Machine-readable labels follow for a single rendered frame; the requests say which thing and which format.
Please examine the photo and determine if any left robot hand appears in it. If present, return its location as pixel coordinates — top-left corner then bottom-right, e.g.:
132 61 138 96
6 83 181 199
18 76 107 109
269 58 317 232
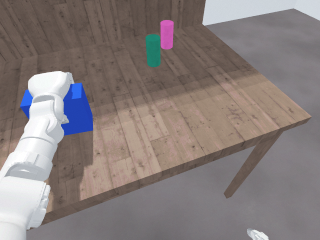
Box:
28 71 74 124

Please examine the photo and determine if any robot left upper arm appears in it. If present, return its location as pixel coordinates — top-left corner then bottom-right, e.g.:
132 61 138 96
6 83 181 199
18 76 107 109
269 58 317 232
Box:
0 175 51 240

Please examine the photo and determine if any right robot hand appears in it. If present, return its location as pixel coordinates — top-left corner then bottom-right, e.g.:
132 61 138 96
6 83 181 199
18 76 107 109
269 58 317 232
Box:
247 228 269 240

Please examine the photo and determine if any table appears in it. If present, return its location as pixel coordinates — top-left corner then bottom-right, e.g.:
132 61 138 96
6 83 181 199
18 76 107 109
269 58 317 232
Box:
0 0 312 231

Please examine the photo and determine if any left robot forearm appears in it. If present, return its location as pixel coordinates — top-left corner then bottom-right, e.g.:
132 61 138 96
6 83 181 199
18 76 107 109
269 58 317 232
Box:
0 92 64 183

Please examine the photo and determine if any sponge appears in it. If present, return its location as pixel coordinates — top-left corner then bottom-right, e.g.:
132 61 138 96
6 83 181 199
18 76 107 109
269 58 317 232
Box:
20 83 93 136

